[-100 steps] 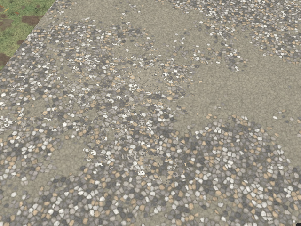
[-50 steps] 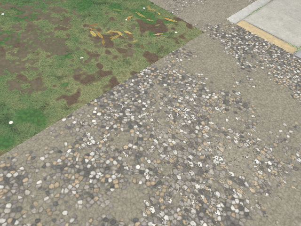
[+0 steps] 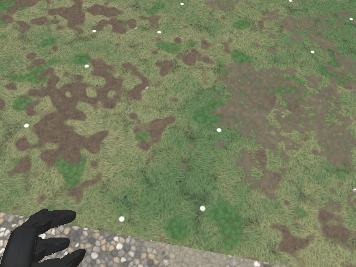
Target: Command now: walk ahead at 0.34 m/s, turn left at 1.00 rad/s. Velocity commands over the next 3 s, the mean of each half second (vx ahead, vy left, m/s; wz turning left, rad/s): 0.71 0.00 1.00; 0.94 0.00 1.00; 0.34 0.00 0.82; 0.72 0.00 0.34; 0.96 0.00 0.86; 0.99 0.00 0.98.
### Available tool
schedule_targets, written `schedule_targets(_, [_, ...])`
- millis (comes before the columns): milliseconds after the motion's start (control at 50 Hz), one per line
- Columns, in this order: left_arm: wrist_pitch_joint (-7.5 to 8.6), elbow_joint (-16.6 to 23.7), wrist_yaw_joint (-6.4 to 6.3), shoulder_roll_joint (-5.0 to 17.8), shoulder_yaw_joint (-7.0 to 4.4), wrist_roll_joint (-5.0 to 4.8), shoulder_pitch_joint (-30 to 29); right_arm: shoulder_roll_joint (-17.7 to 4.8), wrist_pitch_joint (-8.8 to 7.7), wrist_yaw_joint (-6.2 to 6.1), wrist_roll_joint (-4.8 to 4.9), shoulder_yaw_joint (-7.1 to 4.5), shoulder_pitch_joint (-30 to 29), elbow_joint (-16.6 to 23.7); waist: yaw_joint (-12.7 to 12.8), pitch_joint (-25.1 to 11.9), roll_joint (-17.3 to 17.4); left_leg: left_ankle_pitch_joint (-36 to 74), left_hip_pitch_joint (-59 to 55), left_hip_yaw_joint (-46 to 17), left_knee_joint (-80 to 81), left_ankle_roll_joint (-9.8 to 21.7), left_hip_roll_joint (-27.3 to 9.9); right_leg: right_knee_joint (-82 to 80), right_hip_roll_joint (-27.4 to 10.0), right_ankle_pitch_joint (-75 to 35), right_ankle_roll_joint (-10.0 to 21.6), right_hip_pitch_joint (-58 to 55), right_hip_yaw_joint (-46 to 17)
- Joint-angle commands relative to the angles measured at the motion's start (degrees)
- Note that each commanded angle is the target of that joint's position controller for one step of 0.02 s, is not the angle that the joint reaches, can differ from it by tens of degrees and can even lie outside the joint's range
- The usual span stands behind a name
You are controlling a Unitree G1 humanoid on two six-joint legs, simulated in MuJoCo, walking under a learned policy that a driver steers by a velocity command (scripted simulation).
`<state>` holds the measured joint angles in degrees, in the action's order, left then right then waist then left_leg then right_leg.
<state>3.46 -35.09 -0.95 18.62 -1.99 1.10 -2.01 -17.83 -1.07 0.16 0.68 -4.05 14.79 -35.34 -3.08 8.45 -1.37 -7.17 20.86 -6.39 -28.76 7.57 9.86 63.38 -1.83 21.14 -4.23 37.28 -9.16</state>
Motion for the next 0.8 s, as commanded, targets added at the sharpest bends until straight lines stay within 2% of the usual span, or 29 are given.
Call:
schedule_targets(20, [-0.92, 0.94, 0.20, 3.15, -1.20, 0.04, 6.20, -10.41, 0.47, -2.25, 1.05, -3.27, -3.26, 5.01, 4.66, -17.46, 0.51, 14.81, -5.69, -17.41, 7.52, 8.09, -12.20, -7.97, 2.19, -8.70, -1.86, -6.75, 1.84])
schedule_targets(60, [-0.84, 1.70, 0.65, 3.10, -1.08, -0.97, 1.92, -9.68, 0.75, -2.31, 1.21, -2.77, -2.66, 5.18, 2.16, -14.46, 3.41, -11.55, -5.93, -20.97, 10.65, 6.98, -11.38, -15.74, 2.61, -14.46, -1.73, -4.77, 0.37])
schedule_targets(80, [-0.41, 2.37, 0.71, 3.41, -1.17, -1.23, -0.47, -9.70, 0.54, -2.17, 1.07, -2.69, -2.15, 4.90, 1.11, -11.96, 5.31, -16.95, -6.26, -22.68, 11.55, 6.77, -11.48, -19.56, 2.81, -15.55, -1.59, -3.67, -0.20])
schedule_targets(120, [1.03, 3.40, 0.89, 3.98, -1.35, -1.36, -4.08, -9.30, 0.08, -1.85, 0.87, -2.57, -0.40, 3.80, -0.94, -9.35, 7.22, -19.93, -8.18, -24.68, 10.51, 6.58, -11.89, -25.61, 3.07, -16.71, -1.12, -3.03, -0.78])
schedule_targets(160, [2.32, 3.60, 1.22, 4.41, -1.77, -1.73, -4.93, -8.59, -0.10, -1.52, 0.87, -2.31, 0.80, 3.05, -1.95, -8.74, 8.17, -22.06, -8.64, -26.52, 8.62, 6.40, -11.98, -29.32, 3.59, -16.38, -0.52, -6.04, -0.63])
schedule_targets(200, [3.14, 2.87, 1.46, 5.20, -2.60, -2.53, -2.55, -7.77, -0.20, -1.04, 0.84, -1.95, 0.33, 2.96, -1.04, -8.14, 9.88, -23.65, -6.14, -27.77, 6.96, 5.71, -11.55, -31.94, 4.12, -13.61, 0.20, -13.51, 0.17])
schedule_targets(220, [3.48, 2.39, 1.48, 5.73, -3.21, -2.90, -0.44, -7.30, -0.24, -0.79, 0.85, -1.75, 0.22, 2.94, 0.01, -7.86, 10.77, -24.22, -4.50, -28.32, 5.64, 5.33, -11.50, -32.79, 4.15, -11.62, 0.82, -18.01, 0.84])
schedule_targets(240, [3.80, 1.45, 1.40, 6.14, -3.91, -3.12, 3.18, -6.28, -0.27, -0.61, 0.98, -1.31, -0.27, 3.08, 2.23, -7.86, 10.68, -25.46, -2.04, -27.83, 3.04, 4.34, -10.75, -34.90, 3.74, -11.58, 1.73, -23.95, 1.77])
schedule_targets(260, [4.06, 0.14, 1.20, 7.05, -4.73, -2.91, 8.59, -3.93, -0.45, -0.42, 0.96, -0.44, -0.19, 3.17, 5.07, -9.32, 8.83, -28.53, 2.95, -25.17, -3.49, 2.29, -8.73, -36.15, 1.15, -10.70, 3.21, -33.13, 0.90])
schedule_targets(280, [4.40, -0.71, 0.95, 9.27, -5.49, -1.84, 17.60, 0.85, -0.79, 0.14, 0.23, 1.16, 1.25, 3.09, 8.69, -15.43, 0.89, -31.38, 11.01, -16.78, -21.90, -0.63, -3.73, -36.86, -8.21, -0.93, 6.99, -47.56, -8.87])
schedule_targets(300, [4.34, -1.75, 1.57, 12.69, -6.02, -0.20, 24.51, 0.47, -1.53, -0.13, 2.87, 1.63, 0.84, 7.46, 8.38, -18.45, -14.74, -28.62, 27.23, -10.19, -37.28, -2.70, -2.32, -48.28, -20.24, 27.79, 13.80, -55.96, -38.08])
schedule_targets(320, [4.07, -0.47, 1.96, 10.80, -5.86, -1.05, 20.15, -5.29, -1.34, -0.62, 2.94, 0.67, -0.42, 6.72, 8.14, -12.40, -11.39, -21.95, 33.08, -6.48, -44.20, -4.53, -7.66, -50.36, -21.72, 33.32, 13.35, -51.15, -41.94])
schedule_targets(340, [3.46, -0.47, 1.53, 8.04, -5.09, -1.74, 19.29, -8.29, -0.95, -0.73, 1.51, -0.36, -3.08, 6.10, 8.51, -7.42, -7.03, -17.49, 34.05, -4.66, -46.96, -5.26, -9.53, -49.47, -19.54, 26.83, 11.42, -46.84, -33.47])
schedule_targets(360, [2.88, -0.56, 1.06, 7.13, -4.66, -1.72, 19.52, -7.75, -0.70, -0.74, 0.49, -0.44, -2.90, 5.27, 8.01, -6.23, -3.03, -14.28, 32.33, -3.31, -48.12, -5.47, -11.35, -49.36, -17.02, 19.69, 9.79, -43.65, -25.33])
schedule_targets(380, [2.42, -1.40, 0.75, 6.33, -4.27, -1.49, 19.28, -6.39, -0.74, -0.55, 0.37, -0.33, -4.05, 5.54, 7.56, -3.77, -2.23, -11.79, 31.84, -2.49, -47.60, -5.37, -13.26, -50.28, -14.64, 12.90, 8.98, -40.20, -18.46])
schedule_targets(400, [2.38, -2.13, 0.52, 5.50, -3.75, -1.20, 19.24, -5.32, -0.63, -0.20, 1.00, -0.21, -4.31, 5.81, 6.84, -2.87, -4.31, -9.95, 30.68, -1.65, -47.72, -5.25, -15.42, -51.45, -13.37, 8.74, 8.36, -37.34, -13.51])
schedule_targets(440, [2.75, -3.56, 0.57, 3.73, -3.18, -1.20, 20.27, -3.79, -0.50, 0.23, 1.91, 0.04, -4.81, 6.09, 6.80, -3.03, -5.56, -6.08, 30.98, 0.08, -48.78, -5.12, -17.30, -52.65, -11.10, 1.52, 7.72, -36.16, -5.23])
schedule_targets(480, [2.96, -4.87, 0.61, 3.54, -3.04, -0.88, 21.22, -2.77, -0.43, 0.60, 2.21, 0.28, -5.49, 6.29, 6.50, -2.92, -4.74, -1.57, 32.65, 0.35, -48.90, -5.48, -17.96, -53.26, -10.33, -5.25, 7.58, -36.03, 1.10])
schedule_targets(520, [3.00, -5.62, 0.54, 3.35, -2.76, -0.11, 21.05, -2.50, -0.47, 0.88, 2.32, 0.36, -7.02, 6.63, 6.18, -1.56, -3.72, 2.81, 32.76, 1.04, -45.11, -6.14, -17.71, -54.48, -9.31, -11.17, 7.43, -34.73, 7.07])
schedule_targets(560, [3.04, -6.62, 0.35, 3.68, -2.61, 0.31, 22.25, -2.41, -0.65, 1.33, 2.07, 0.43, -9.84, 7.04, 6.89, -0.04, -2.56, 6.81, 32.44, 3.57, -39.82, -6.37, -17.02, -55.79, -9.11, -16.30, 7.26, -35.09, 11.52])
schedule_targets(600, [2.76, -8.06, 0.17, 4.51, -2.57, 0.19, 24.64, -1.48, -1.02, 2.33, 2.03, 0.85, -13.27, 7.65, 7.95, 1.68, -0.78, 8.39, 32.56, 6.66, -33.01, -5.36, -16.30, -56.18, -9.53, -22.74, 6.31, -37.98, 15.06])
schedule_targets(640, [2.14, -9.21, -0.14, 6.26, -2.65, -0.01, 26.15, -0.13, -1.63, 3.70, 2.08, 1.44, -16.72, 8.55, 8.26, 2.53, -0.13, 8.11, 29.62, 11.04, -24.77, -3.45, -14.68, -55.00, -9.93, -35.64, 4.62, -40.76, 18.74])
schedule_targets(680, [1.50, -9.31, -0.98, 9.82, -3.15, 0.18, 25.98, -1.22, -1.95, 4.51, 2.21, 0.90, -16.91, 8.65, 5.92, -0.87, -3.15, 6.34, 17.42, 17.51, -18.86, -1.21, -9.37, -49.58, -9.83, -68.13, 3.30, -41.21, 22.84])
schedule_targets(700, [0.96, -9.37, -1.66, 11.84, -3.60, -0.08, 26.11, -2.59, -1.75, 4.63, 2.46, 0.16, -14.53, 8.32, 3.33, -3.36, -6.14, 3.70, 12.52, 18.86, -18.72, -0.50, -7.10, -44.51, -11.10, -82.40, 3.56, -42.81, 23.31])
schedule_targets(720, [0.29, -8.83, -2.15, 13.42, -4.05, -0.20, 24.32, -4.94, -1.26, 4.52, 2.85, -1.13, -7.62, 6.92, -1.51, -6.93, -8.68, 0.06, 5.07, 18.58, -18.96, 0.91, -5.58, -35.97, -12.72, -92.35, 4.23, -42.83, 23.19])
schedule_targets(740, [0.00, -7.39, -2.08, 14.36, -4.46, -0.38, 21.05, -9.07, -0.60, 4.12, 2.97, -3.19, 3.53, 4.17, -7.66, -12.08, -9.45, -2.38, -8.77, 16.85, -18.05, 3.19, -4.81, -23.52, -13.48, -95.49, 5.40, -38.05, 22.15])
schedule_targets(760, [0.51, -5.32, -1.61, 12.94, -4.17, -1.12, 16.61, -13.12, -0.08, 3.11, 2.62, -5.59, 19.02, -0.42, -14.90, -17.15, -5.23, 3.37, -30.68, 10.90, -8.46, 6.47, -6.02, -4.00, -10.27, -79.90, 5.73, -25.50, 21.71])
schedule_targets(780, [2.23, -4.18, -0.62, 1.93, -1.10, 0.26, 16.49, -13.25, 0.32, 1.87, 2.70, -4.88, 19.86, -3.57, -9.59, -12.92, 11.44, 1.38, -40.07, -1.46, -9.24, 8.28, -11.89, 19.09, 0.58, 1.28, 5.11, -5.74, 19.04])
schedule_targets(800, [5.18, 1.50, 0.15, -1.65, 0.93, -2.15, 23.11, -14.94, -1.47, 2.06, 0.84, -4.10, 14.41, 0.87, -0.99, -25.33, 20.70, -17.70, -52.15, -36.03, 0.47, 21.69, -23.09, 32.99, 5.70, 13.59, 4.88, 12.29, 5.47])
